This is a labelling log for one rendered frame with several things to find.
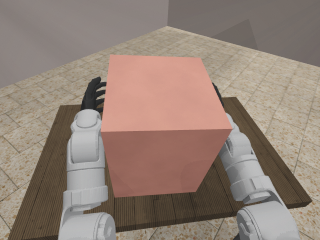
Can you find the carton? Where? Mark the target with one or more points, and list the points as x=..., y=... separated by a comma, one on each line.
x=162, y=125

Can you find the table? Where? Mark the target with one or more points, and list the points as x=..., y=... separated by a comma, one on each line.
x=40, y=213

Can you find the robot right upper arm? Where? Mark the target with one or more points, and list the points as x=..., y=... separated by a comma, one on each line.
x=266, y=221

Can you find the robot left hand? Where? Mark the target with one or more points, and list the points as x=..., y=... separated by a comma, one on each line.
x=89, y=100

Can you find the right robot forearm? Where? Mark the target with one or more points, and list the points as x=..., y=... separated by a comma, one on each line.
x=248, y=181

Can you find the left robot forearm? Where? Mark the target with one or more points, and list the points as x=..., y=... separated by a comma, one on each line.
x=85, y=163

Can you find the robot right hand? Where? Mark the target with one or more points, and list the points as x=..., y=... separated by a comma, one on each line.
x=218, y=94

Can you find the robot left upper arm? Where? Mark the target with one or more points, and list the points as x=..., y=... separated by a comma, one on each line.
x=91, y=226

